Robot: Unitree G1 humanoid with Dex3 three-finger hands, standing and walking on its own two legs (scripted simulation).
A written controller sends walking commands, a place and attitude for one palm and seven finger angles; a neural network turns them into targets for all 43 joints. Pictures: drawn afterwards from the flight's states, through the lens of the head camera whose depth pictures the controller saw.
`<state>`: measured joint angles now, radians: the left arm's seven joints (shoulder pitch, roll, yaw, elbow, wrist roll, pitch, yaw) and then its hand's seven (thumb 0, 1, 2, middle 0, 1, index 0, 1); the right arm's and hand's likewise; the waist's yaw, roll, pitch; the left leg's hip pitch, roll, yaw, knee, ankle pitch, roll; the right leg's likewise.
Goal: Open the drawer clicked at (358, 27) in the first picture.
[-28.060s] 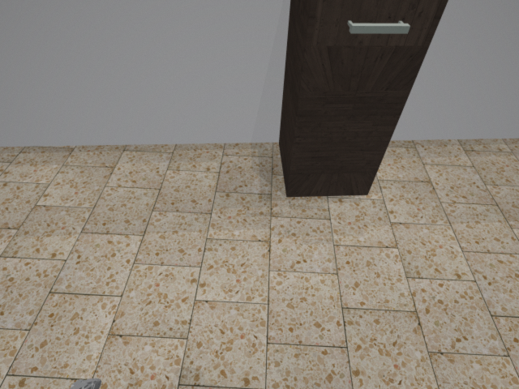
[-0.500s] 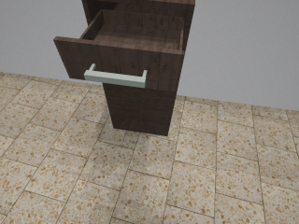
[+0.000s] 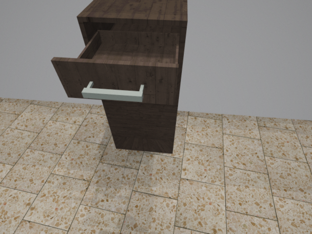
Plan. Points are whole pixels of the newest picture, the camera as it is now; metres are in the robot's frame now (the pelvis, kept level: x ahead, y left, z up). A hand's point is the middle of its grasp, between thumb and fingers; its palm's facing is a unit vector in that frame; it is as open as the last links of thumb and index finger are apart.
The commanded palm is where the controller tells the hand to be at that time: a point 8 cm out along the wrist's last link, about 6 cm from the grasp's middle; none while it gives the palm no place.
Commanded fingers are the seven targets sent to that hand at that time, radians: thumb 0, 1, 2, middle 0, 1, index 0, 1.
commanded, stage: let the arm hang, fingers relaxed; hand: left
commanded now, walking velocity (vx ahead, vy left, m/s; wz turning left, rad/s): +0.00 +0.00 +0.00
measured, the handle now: (114, 90) +0.51 +0.16 +0.09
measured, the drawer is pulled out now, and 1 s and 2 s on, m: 0.28 0.28 0.28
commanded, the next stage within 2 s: look to check the result in 0.14 s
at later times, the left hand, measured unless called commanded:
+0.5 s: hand out of the picture +0.03 +0.18 -0.17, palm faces +0.02 -0.97 -0.23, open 7.4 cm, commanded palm none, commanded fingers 0.00 0.90 0.90 -0.20 -0.30 -0.20 -0.30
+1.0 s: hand out of the picture +0.08 +0.21 -0.16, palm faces +0.01 -0.96 -0.29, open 7.4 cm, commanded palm none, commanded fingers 0.00 0.90 0.90 -0.20 -0.30 -0.20 -0.30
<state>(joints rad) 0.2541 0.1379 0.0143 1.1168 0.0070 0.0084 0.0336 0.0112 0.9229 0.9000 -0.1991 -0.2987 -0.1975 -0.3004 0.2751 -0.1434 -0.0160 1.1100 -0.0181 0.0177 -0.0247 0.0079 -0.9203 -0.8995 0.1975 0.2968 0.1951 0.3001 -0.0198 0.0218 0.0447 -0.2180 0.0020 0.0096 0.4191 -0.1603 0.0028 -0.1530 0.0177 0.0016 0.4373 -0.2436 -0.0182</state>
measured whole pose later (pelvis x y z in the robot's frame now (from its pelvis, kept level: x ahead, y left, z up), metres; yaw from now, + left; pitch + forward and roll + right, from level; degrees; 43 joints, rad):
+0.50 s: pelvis +0.01 -0.01 +0.00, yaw +0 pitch -2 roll +0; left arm 0.23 0.18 0.03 1.13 0.00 0.01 0.03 0.01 0.90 0.90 -0.20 -0.30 -0.20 -0.30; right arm 0.22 -0.17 -0.02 1.12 -0.01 0.01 -0.03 0.00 -0.91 -0.90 0.20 0.30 0.20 0.30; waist -0.01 0.02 0.09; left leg -0.19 0.01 0.01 0.39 -0.17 -0.01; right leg -0.12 0.03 0.00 0.40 -0.24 -0.03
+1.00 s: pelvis +0.02 -0.01 +0.01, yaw +0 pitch -2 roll +0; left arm 0.14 0.25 0.03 1.12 0.01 0.00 0.01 0.01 0.90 0.90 -0.20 -0.30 -0.20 -0.30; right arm 0.14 -0.25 -0.02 1.12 -0.01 0.01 -0.02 0.00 -0.91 -0.90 0.20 0.30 0.20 0.30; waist -0.01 0.02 0.09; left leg -0.15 0.02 0.01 0.35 -0.16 -0.01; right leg -0.08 0.03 0.00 0.35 -0.23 -0.03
